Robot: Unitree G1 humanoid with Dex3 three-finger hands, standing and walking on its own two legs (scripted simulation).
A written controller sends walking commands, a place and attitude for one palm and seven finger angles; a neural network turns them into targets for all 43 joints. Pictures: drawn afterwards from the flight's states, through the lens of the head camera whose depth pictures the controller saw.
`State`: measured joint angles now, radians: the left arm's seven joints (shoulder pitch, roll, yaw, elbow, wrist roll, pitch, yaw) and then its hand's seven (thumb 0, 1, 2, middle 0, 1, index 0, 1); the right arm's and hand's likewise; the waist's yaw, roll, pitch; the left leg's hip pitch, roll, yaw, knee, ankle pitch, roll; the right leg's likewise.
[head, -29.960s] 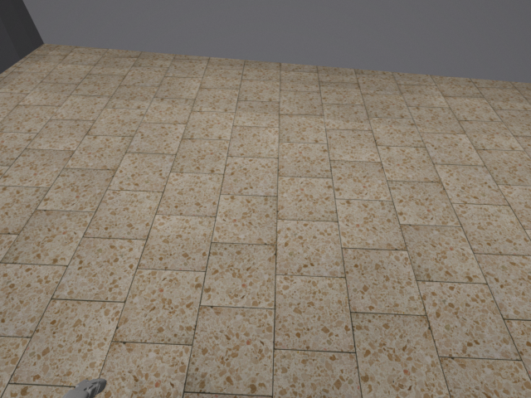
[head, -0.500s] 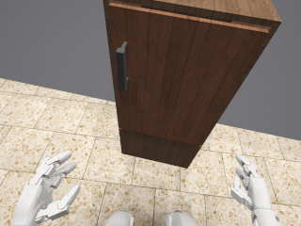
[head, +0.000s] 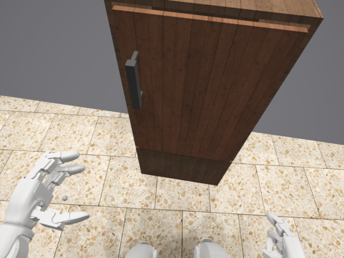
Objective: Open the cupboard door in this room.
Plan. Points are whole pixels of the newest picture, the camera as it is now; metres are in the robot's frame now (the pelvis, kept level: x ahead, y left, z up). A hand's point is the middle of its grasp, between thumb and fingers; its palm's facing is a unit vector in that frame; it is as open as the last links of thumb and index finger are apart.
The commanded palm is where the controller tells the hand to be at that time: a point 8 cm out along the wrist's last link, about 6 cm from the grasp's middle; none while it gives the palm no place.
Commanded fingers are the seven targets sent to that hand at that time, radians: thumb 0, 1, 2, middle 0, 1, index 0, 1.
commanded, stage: raise the hand with hooked fingers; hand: left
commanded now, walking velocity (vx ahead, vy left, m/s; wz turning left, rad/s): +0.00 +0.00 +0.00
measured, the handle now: (136, 81) +0.53 +0.13 +0.08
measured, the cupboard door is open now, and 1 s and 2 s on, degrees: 0 0 0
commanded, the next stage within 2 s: move the hooked fingers beside the handle in 1.08 s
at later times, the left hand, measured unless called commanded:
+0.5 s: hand (40, 168) +0.27 +0.27 +0.09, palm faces -0.07 -1.00 -0.06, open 13.9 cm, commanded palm +0.25 +0.32 +0.09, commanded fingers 0.00 -0.50 0.30 -0.30 -1.20 -0.30 -1.20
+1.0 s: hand (46, 159) +0.29 +0.26 +0.09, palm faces -0.08 -1.00 -0.05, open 13.9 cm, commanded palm +0.26 +0.32 +0.09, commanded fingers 0.00 -0.50 0.30 -0.30 -1.20 -0.30 -1.20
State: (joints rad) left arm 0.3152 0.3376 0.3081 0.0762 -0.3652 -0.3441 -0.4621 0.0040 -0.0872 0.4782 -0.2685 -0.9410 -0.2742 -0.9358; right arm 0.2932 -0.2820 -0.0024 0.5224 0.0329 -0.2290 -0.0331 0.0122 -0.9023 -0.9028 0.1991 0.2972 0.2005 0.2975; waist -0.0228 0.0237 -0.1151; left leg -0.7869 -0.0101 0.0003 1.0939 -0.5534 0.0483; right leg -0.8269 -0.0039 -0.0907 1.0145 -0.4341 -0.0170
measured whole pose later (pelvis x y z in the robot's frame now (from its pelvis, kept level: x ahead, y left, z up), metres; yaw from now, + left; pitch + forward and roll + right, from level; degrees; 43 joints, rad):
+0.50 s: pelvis +0.00 +0.00 +0.02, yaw +0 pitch +11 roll -3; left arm 0.03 0.45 0.40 0.33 -0.37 -0.26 -0.56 -0.01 -0.49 0.31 -0.30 -1.20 -0.30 -1.19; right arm 0.28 -0.27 0.06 0.50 0.04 -0.20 -0.05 0.01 -0.90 -0.90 0.20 0.30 0.20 0.30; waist -0.01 0.02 -0.10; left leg -0.68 -0.01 0.00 1.00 -0.51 0.05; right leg -0.71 0.00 -0.09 0.91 -0.39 -0.01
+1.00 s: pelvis +0.00 +0.00 +0.02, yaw +0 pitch +11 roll -2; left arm -0.02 0.45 0.43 0.41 -0.37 -0.28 -0.59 -0.01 -0.50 0.30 -0.30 -1.20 -0.30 -1.20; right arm 0.31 -0.29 0.04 0.52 0.04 -0.19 -0.05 0.01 -0.90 -0.90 0.20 0.30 0.20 0.30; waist -0.03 0.01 -0.09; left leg -0.67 0.00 0.01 0.96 -0.49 0.04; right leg -0.71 0.01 -0.08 0.88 -0.37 -0.02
